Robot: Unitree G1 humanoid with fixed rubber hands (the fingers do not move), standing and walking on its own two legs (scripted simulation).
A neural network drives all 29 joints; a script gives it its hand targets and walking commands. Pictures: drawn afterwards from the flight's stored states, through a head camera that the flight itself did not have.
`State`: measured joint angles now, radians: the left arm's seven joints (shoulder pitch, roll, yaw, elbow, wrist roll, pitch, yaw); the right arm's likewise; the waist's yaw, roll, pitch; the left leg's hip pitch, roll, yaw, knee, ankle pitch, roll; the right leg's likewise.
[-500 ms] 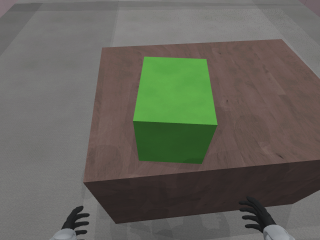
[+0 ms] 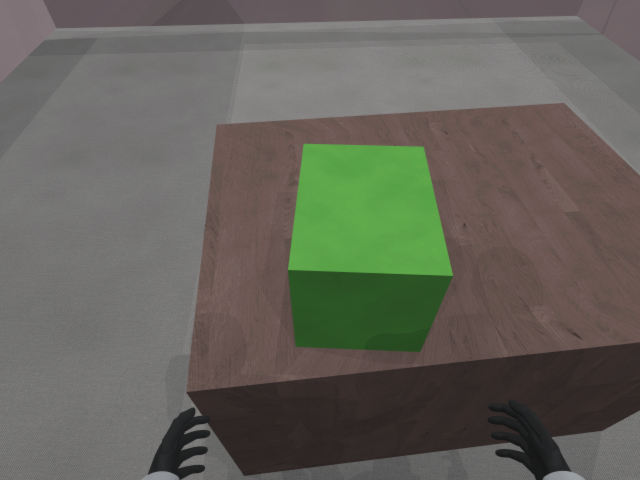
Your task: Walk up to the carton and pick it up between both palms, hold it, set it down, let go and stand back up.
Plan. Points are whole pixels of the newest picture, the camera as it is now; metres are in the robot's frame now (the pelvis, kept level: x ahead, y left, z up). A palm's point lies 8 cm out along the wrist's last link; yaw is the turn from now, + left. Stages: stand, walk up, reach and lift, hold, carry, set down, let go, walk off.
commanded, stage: reach and lift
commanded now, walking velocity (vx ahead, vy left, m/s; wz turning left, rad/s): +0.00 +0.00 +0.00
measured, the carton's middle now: (360, 245) +0.49 -0.04 -0.04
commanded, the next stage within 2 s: none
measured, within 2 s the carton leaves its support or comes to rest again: neither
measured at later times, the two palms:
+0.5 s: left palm (177, 462) +0.16 +0.20 -0.06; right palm (548, 471) +0.15 -0.25 -0.05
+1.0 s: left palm (191, 417) +0.20 +0.19 -0.03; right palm (542, 430) +0.19 -0.25 -0.04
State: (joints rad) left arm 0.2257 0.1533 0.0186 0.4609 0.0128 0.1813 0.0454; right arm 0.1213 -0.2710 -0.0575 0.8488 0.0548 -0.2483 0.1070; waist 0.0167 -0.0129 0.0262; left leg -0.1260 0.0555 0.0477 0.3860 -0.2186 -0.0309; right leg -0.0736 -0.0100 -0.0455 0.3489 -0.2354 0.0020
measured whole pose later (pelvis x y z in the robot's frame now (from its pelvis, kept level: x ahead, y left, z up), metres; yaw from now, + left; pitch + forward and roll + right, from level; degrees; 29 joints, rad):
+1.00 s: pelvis +0.01 -0.01 +0.00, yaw -1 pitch -1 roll +0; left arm 0.15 0.17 -0.09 0.63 -0.14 -0.43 0.06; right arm 0.12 -0.24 -0.01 0.78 0.24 -0.53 0.07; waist 0.00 0.01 -0.01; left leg -0.17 0.06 0.04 0.44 -0.25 -0.04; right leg -0.13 0.00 -0.02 0.43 -0.28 -0.01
